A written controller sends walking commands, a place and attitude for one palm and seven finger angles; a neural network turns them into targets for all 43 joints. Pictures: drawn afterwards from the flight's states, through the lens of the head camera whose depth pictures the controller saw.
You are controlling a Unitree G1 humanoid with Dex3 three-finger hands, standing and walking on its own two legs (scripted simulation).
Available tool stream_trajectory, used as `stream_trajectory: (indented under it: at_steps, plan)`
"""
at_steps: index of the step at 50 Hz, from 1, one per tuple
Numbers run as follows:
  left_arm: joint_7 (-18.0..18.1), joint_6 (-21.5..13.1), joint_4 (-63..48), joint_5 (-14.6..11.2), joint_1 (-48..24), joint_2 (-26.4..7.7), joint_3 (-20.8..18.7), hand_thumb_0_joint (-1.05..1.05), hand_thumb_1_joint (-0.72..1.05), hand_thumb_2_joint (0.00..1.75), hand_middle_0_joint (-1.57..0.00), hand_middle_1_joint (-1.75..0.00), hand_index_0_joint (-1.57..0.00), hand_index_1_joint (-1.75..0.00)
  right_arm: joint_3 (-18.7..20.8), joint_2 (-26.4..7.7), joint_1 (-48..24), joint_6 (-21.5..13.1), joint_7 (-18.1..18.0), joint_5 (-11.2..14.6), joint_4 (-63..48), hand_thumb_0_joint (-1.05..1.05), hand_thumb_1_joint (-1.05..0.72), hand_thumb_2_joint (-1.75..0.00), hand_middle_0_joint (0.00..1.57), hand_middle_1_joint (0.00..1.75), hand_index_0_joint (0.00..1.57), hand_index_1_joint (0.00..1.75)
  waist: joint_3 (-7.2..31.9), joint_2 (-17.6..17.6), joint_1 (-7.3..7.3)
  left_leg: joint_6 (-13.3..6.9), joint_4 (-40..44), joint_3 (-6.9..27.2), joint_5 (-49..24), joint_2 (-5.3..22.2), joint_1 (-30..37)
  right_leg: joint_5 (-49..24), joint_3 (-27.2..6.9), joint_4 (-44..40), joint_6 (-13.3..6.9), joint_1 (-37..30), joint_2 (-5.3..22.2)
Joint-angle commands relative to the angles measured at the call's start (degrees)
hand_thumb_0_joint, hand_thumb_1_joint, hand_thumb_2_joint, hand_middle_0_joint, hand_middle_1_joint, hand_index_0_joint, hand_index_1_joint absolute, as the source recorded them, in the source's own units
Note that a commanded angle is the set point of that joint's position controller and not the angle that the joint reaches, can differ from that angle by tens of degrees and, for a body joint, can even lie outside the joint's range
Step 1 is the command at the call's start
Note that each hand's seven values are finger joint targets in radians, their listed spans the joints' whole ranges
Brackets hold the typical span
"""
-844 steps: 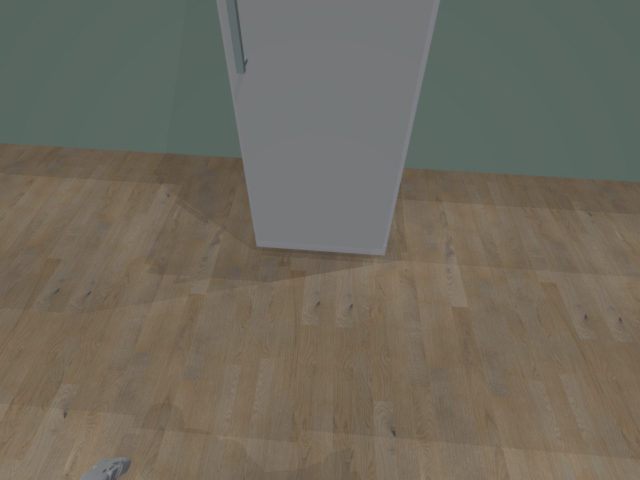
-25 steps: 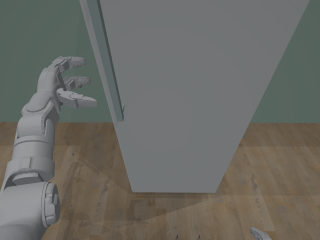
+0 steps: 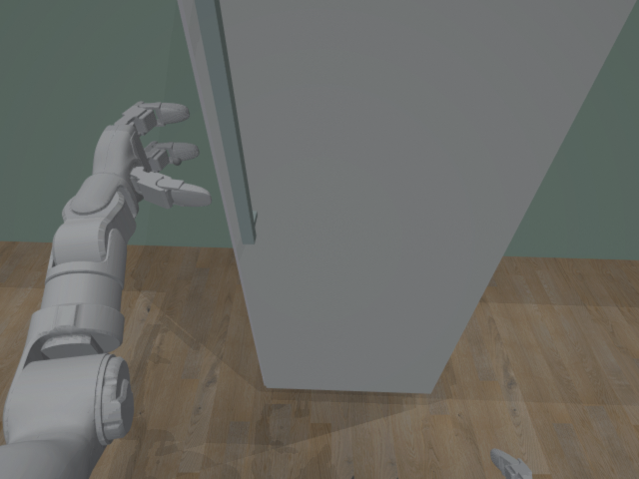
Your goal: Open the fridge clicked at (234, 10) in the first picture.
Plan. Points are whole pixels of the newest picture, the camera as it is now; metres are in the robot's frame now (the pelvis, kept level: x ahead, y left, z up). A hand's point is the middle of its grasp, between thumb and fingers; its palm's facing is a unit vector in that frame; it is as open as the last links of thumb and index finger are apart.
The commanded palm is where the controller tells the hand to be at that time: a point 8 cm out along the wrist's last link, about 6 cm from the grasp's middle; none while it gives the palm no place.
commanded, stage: move the hooked fingers beside the handle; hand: left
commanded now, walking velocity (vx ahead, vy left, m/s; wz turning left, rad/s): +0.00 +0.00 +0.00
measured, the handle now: (233, 120) +0.49 +0.13 +0.23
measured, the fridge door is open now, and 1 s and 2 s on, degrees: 0 0 0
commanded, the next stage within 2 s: feel for the door with the fingertips in 0.44 s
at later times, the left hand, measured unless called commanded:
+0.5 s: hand (175, 164) +0.42 +0.19 +0.21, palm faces +0.04 -1.00 -0.02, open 13.9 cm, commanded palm +0.40 +0.24 +0.21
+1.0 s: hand (215, 162) +0.43 +0.15 +0.20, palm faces +0.03 -1.00 -0.02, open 13.9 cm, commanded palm +0.41 +0.20 +0.21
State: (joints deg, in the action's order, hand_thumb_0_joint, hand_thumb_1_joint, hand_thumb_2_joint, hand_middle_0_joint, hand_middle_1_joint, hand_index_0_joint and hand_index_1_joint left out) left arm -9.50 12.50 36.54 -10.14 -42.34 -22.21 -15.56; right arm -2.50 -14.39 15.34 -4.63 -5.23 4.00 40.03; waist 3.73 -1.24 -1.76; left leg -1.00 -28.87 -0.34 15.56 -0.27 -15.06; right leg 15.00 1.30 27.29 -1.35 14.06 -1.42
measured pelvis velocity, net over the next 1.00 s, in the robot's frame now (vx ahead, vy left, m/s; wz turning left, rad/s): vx -0.01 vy -0.01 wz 0.00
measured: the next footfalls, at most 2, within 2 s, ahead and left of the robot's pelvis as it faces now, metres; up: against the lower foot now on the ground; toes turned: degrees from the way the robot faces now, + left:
none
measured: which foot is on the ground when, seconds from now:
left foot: down 0.00-1.00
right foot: down 0.00-1.00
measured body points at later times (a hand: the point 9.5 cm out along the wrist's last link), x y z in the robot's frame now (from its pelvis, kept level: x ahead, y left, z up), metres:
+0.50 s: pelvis +0.00 -0.01 +0.00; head +0.00 -0.02 +0.45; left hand +0.42 +0.25 +0.21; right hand +0.11 -0.27 -0.10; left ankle -0.01 +0.11 -0.74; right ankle -0.01 -0.11 -0.74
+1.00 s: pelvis -0.01 -0.01 +0.00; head -0.01 -0.02 +0.45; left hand +0.42 +0.20 +0.21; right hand +0.13 -0.25 -0.10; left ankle -0.01 +0.11 -0.74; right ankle -0.01 -0.11 -0.74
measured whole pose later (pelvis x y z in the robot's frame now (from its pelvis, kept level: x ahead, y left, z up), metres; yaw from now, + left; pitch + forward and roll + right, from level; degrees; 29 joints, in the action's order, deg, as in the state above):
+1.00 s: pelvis -0.01 -0.01 +0.00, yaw +0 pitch +2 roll +0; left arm -4.6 13.8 35.8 -9.0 -44.3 -17.8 -11.8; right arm -2.4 -13.9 13.5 -4.5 -5.1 3.6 39.4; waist 2.9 -2.1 -1.8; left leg -0.5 -28.7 -0.1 15.0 0.1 -15.3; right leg 14.6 1.6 27.3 -1.8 14.4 -1.8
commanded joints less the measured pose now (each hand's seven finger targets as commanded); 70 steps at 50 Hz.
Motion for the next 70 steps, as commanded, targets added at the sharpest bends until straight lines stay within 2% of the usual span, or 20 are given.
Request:
stream_trajectory:
  at_steps: [1, 2, 6, 9, 14, 16, 19, 24, 26, 29, 33, 37, 41, 45, 53, 54, 61, 65, 67, 70]
  plan:
    - [0.40, -2.01, -11.72, 0.98, -25.06, -15.70, -3.79, 0.00, -0.50, 0.30, -0.30, -1.20, -0.30, -1.20, 3.20, -8.86, -3.50, -2.11, -0.81, 0.38, -8.26, 0.00, -0.90, -0.90, 0.20, 0.30, 0.20, 0.30, 14.30, -2.23, 0.94, -0.56, 2.44, 1.53, -16.08, 0.02, 6.94, -16.21, -0.52, -2.69, -0.62, -3.84, 0.46]
    - [-0.22, -2.54, -14.13, 0.56, -25.83, -12.47, -0.73, 0.00, -0.50, 0.30, -0.30, -1.20, -0.30, -1.20, 3.11, -8.33, -4.05, -2.36, -0.75, 0.54, -8.92, 0.00, -0.90, -0.90, 0.20, 0.30, 0.20, 0.30, 15.28, -3.14, 0.35, -0.64, 2.35, 1.65, -17.01, 0.11, 8.13, -17.03, -0.49, -2.70, -0.61, -3.71, 0.38]
    - [-1.88, -5.42, -22.35, -2.12, -28.45, -10.76, 0.47, 0.00, -0.50, 0.30, -0.30, -1.20, -0.30, -1.20, 3.59, -8.45, -4.07, -3.36, -1.18, 0.68, -9.21, 0.00, -0.90, -0.90, 0.20, 0.30, 0.20, 0.30, 19.33, -1.10, -0.42, -0.78, 1.46, 2.20, -20.29, 0.47, 12.36, -19.80, -0.31, -2.55, -0.65, -4.70, -0.35]
    - [-1.78, -3.86, -15.66, -2.97, -29.50, -12.65, -1.77, 0.00, -0.50, 0.30, -0.30, -1.20, -0.30, -1.20, 3.19, -8.80, -4.03, -3.60, -1.74, 0.82, -7.09, 0.00, -0.90, -0.90, 0.20, 0.30, 0.20, 0.30, 13.00, 2.61, -1.09, -1.06, 2.33, 2.31, -13.47, 0.27, 8.28, -14.60, -0.33, -3.93, -0.09, -1.32, -0.28]
    - [0.39, -1.06, -5.25, 0.24, -27.12, -16.74, -4.64, 0.00, -0.50, 0.30, -0.30, -1.20, -0.30, -1.20, 2.87, -9.06, -2.72, -2.74, -1.29, 0.22, -5.99, 0.00, -0.90, -0.90, 0.20, 0.30, 0.20, 0.30, 10.91, 0.99, -0.33, -0.96, 2.24, 1.67, -11.00, -0.44, 3.78, -12.21, -1.12, -3.72, 0.03, -0.77, 0.77]
    - [0.29, -2.45, -7.16, 0.85, -27.19, -16.85, -4.18, 0.00, -0.50, 0.30, -0.30, -1.20, -0.30, -1.20, 3.18, -9.11, -2.48, -2.61, -0.87, 0.13, -6.96, 0.00, -0.90, -0.90, 0.20, 0.30, 0.20, 0.30, 14.17, -0.71, 0.21, -0.97, 1.74, 1.38, -13.24, -0.41, 5.24, -14.82, -1.41, -3.05, -0.20, -2.65, 0.82]
    - [-1.15, -5.61, -13.10, -0.21, -28.32, -17.08, -3.85, 0.00, -0.50, 0.30, -0.30, -1.20, -0.30, -1.20, 3.48, -8.92, -2.76, -2.93, -0.98, 0.33, -8.46, 0.00, -0.90, -0.90, 0.20, 0.30, 0.20, 0.30, 19.16, -1.38, 0.14, -1.07, 1.06, 1.28, -16.51, -0.20, 7.61, -19.45, -1.59, -2.20, -0.33, -5.31, 0.56]
    - [-2.73, -7.27, -15.19, -2.18, -29.17, -16.97, -4.45, 0.00, -0.50, 0.30, -0.30, -1.20, -0.30, -1.20, 3.55, -8.99, -2.90, -3.62, -1.39, 0.61, -8.23, 0.00, -0.90, -0.90, 0.20, 0.30, 0.20, 0.30, 18.83, 0.72, -0.03, -1.27, 1.41, 1.51, -15.70, -0.05, 8.18, -19.01, -1.25, -2.45, -0.11, -5.06, 0.10]
    - [-2.30, -5.82, -13.66, -1.85, -28.17, -16.72, -4.41, 0.00, -0.50, 0.30, -0.30, -1.20, -0.30, -1.20, 3.53, -9.10, -3.00, -3.59, -1.31, 0.67, -7.83, 0.00, -0.90, -0.90, 0.20, 0.30, 0.20, 0.30, 16.55, -0.57, -0.05, -1.27, 1.27, 1.28, -15.17, -0.17, 7.70, -18.03, -1.14, -2.70, -0.08, -3.81, 0.25]
    - [-1.38, -2.78, -11.83, -1.14, -25.78, -11.46, -0.52, 0.00, -0.50, 0.30, -0.30, -1.20, -0.30, -1.20, 3.26, -8.47, -3.58, -3.27, -0.90, 0.92, -7.87, 0.00, -0.90, -0.90, 0.20, 0.30, 0.20, 0.30, 13.49, -2.22, -0.01, -1.04, 1.63, 1.43, -14.97, -0.23, 6.58, -17.15, -0.58, -2.78, -0.17, -2.07, 0.21]
    - [-0.17, -1.08, -14.48, -1.38, -26.64, -9.14, 0.73, 0.00, -0.50, 0.30, -0.30, -1.20, -0.30, -1.20, 3.43, -8.51, -4.10, -3.02, -0.69, 0.87, -8.18, 0.00, -0.90, -0.90, 0.20, 0.30, 0.20, 0.30, 14.44, -0.35, -0.17, -1.03, 1.55, 1.85, -16.08, -0.07, 7.71, -17.20, -0.23, -2.86, -0.29, -2.12, -0.05]
    - [1.52, -2.57, -18.34, -1.93, -27.42, -10.26, -1.64, 0.00, -0.50, 0.30, -0.30, -1.20, -0.30, -1.20, 3.47, -8.31, -4.73, -3.31, -0.83, 0.37, -8.28, 0.00, -0.90, -0.90, 0.20, 0.30, 0.20, 0.30, 17.41, 2.56, 0.70, -1.17, 1.73, 1.97, -16.70, -0.06, 8.72, -17.87, -0.54, -2.75, -0.15, -3.97, -0.07]
    - [3.85, -3.28, -16.05, -0.33, -29.18, -10.29, -1.47, 0.00, -0.50, 0.30, -0.30, -1.20, -0.30, -1.20, 3.10, -8.14, -4.81, -3.06, -0.83, -0.05, -7.23, 0.00, -0.90, -0.90, 0.20, 0.30, 0.20, 0.30, 14.39, 2.53, 0.11, -1.12, 1.96, 1.76, -13.75, 0.02, 7.85, -14.17, -0.79, -3.28, 0.03, -2.25, -0.04]
    - [5.00, -2.67, -15.13, 0.80, -31.06, -6.83, 1.57, 0.00, -0.50, 0.30, -0.30, -1.20, -0.30, -1.20, 2.78, -7.29, -5.29, -2.75, -0.57, -0.04, -7.43, 0.00, -0.90, -0.90, 0.20, 0.30, 0.20, 0.30, 15.09, -0.85, -0.14, -0.72, 2.23, 1.69, -13.60, -0.11, 8.08, -13.91, -0.68, -3.09, -0.19, -2.18, 0.10]
    - [4.86, -3.52, -9.46, 0.56, -33.74, -10.43, -1.49, 0.00, -0.50, 0.30, -0.30, -1.20, -0.30, -1.20, 2.82, -7.85, -3.89, -2.21, -0.98, -0.37, -6.63, 0.00, -0.90, -0.90, 0.20, 0.30, 0.20, 0.30, 15.23, 4.01, -0.75, -1.13, 2.28, 1.47, -14.39, -0.12, 6.85, -16.71, -1.09, -3.42, 0.25, -3.64, 0.27]
    - [4.53, -3.61, -8.56, 0.77, -34.49, -7.96, 0.97, 0.00, -0.50, 0.30, -0.30, -1.20, -0.30, -1.20, 2.75, -7.66, -3.76, -2.25, -0.91, -0.26, -6.66, 0.00, -0.90, -0.90, 0.20, 0.30, 0.20, 0.30, 14.04, 4.07, -1.34, -1.15, 2.30, 1.35, -13.86, -0.17, 6.42, -16.47, -1.05, -3.42, 0.37, -2.79, 0.27]
    - [3.71, -5.57, -5.01, 1.38, -36.17, -11.34, -0.90, 0.00, -0.50, 0.30, -0.30, -1.20, -0.30, -1.20, 3.47, -8.45, -1.26, -2.36, -0.61, -0.41, -5.98, 0.00, -0.90, -0.90, 0.20, 0.30, 0.20, 0.30, 16.89, 1.33, -1.27, -1.15, 1.63, 1.13, -15.28, -0.37, 6.84, -18.38, -1.48, -2.95, 0.18, -3.65, 0.35]
    - [3.06, -6.55, -5.21, 1.11, -38.15, -8.63, 1.40, 0.00, -0.50, 0.30, -0.30, -1.20, -0.30, -1.20, 3.61, -8.13, -0.49, -2.83, -0.36, -0.22, -5.75, 0.00, -0.90, -0.90, 0.20, 0.30, 0.20, 0.30, 17.06, 0.09, -2.14, -1.22, 1.21, 1.23, -15.71, -0.34, 7.45, -18.75, -1.25, -3.00, 0.08, -2.41, -0.02]
    - [3.13, -6.87, -4.61, 1.17, -39.89, -10.44, 0.44, 0.00, -0.50, 0.30, -0.30, -1.20, -0.30, -1.20, 3.84, -8.63, 0.22, -2.89, -0.36, -0.26, -5.18, 0.00, -0.90, -0.90, 0.20, 0.30, 0.20, 0.30, 16.59, 0.92, -2.59, -1.22, 1.37, 1.58, -15.24, -0.20, 7.03, -17.84, -1.08, -3.17, 0.15, -1.97, -0.04]
    - [3.14, -7.12, -5.91, 0.77, -37.06, -9.66, 0.07, 0.00, -0.50, 0.30, -0.30, -1.20, -0.30, -1.20, 3.97, -8.37, 0.01, -3.14, -0.15, -0.24, -5.55, 0.00, -0.90, -0.90, 0.20, 0.30, 0.20, 0.30, 18.36, 0.54, -1.51, -1.26, 1.38, 1.36, -16.09, -0.38, 7.40, -19.17, -1.14, -2.88, -0.01, -3.37, -0.18]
